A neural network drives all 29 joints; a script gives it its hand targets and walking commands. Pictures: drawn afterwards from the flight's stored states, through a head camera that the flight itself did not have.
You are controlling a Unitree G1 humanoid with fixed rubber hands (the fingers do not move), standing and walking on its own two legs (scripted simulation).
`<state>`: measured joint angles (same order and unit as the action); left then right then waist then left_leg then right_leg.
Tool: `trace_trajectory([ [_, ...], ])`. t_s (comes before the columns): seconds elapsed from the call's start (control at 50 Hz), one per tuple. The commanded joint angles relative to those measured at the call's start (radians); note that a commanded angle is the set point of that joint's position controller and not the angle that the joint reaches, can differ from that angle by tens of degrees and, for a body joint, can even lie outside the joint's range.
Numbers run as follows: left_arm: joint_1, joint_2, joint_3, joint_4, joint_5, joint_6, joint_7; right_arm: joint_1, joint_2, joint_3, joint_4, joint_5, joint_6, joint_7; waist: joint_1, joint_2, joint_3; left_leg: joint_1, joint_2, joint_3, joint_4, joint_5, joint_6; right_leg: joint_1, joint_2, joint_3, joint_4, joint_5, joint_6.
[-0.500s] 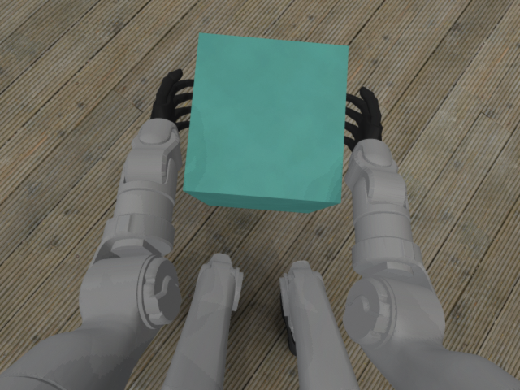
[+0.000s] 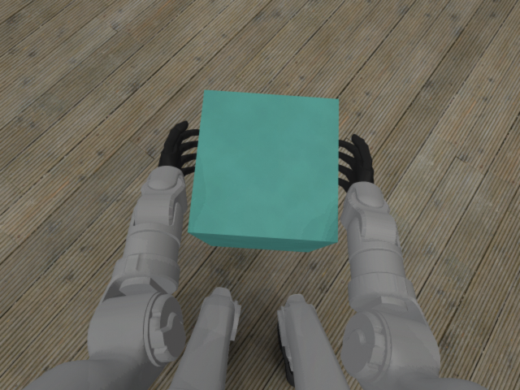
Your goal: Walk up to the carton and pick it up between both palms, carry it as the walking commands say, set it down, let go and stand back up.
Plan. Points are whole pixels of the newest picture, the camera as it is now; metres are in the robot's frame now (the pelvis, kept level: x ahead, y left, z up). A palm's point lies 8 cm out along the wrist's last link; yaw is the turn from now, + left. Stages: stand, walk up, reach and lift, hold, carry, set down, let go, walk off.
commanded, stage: reach and lift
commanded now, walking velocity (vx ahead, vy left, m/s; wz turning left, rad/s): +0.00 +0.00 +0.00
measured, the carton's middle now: (264, 184) +0.44 +0.01 -0.12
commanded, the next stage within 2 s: none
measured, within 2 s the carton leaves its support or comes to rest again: neither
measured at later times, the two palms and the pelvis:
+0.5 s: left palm (163, 166) +0.40 +0.15 +0.02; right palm (382, 183) +0.40 -0.14 +0.03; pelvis +0.02 +0.00 +0.07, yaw +0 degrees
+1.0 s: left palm (148, 159) +0.38 +0.15 +0.09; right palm (416, 178) +0.37 -0.15 +0.10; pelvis +0.04 +0.00 +0.12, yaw +1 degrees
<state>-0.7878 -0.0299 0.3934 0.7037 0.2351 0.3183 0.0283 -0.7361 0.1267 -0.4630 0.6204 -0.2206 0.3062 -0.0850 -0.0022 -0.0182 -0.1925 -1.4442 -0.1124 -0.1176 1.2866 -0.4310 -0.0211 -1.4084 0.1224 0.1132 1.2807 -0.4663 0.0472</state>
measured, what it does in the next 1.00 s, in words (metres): rises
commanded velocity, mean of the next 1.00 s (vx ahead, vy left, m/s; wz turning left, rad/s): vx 0.00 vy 0.00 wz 0.00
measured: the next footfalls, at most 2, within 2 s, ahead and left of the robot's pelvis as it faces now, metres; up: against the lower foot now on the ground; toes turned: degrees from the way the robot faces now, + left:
none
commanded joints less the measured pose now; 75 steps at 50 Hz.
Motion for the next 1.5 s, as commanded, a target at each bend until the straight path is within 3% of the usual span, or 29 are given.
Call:
trace_trajectory([
  [0.0,-0.54,-1.067,-0.515,0.028,-0.131,-0.027,-0.243,-0.611,1.018,0.573,0.05,0.127,-0.019,0.256,0.006,0.047,-0.777,0.59,-0.034,0.098,-0.171,0.293,-0.007,0.371,0.047,-0.113,-0.163,0.263,-0.008],
  [0.8,-0.195,-1.067,-0.579,-0.08,-0.082,-0.01,-0.286,-0.241,1.041,0.652,-0.057,0.08,0.011,0.29,-0.003,0.033,-0.483,1.038,0.006,0.046,-0.617,0.457,0.016,0.877,-0.008,-0.047,-0.62,0.444,-0.024],
  [1.22,-0.117,-1.08,-0.617,-0.166,-0.118,0.113,-0.29,-0.129,1.067,0.663,-0.096,0.113,0.138,0.306,-0.008,0.023,-0.287,1.251,0.023,0.042,-0.804,0.437,0.02,1.137,-0.029,-0.029,-0.817,0.454,-0.025],
  [1.48,-0.105,-1.085,-0.651,-0.263,-0.162,0.226,-0.295,-0.102,1.075,0.689,-0.182,0.157,0.258,0.307,-0.011,0.019,-0.183,1.384,0.031,0.033,-0.891,0.426,0.019,1.254,-0.037,-0.018,-0.904,0.444,-0.026],
])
